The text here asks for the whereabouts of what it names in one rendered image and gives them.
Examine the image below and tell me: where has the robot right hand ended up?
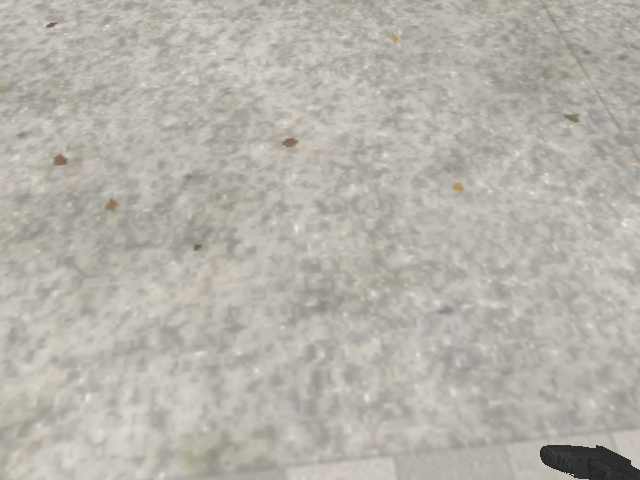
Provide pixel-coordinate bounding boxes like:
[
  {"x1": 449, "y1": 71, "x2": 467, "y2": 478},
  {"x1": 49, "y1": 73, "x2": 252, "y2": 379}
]
[{"x1": 540, "y1": 445, "x2": 640, "y2": 480}]

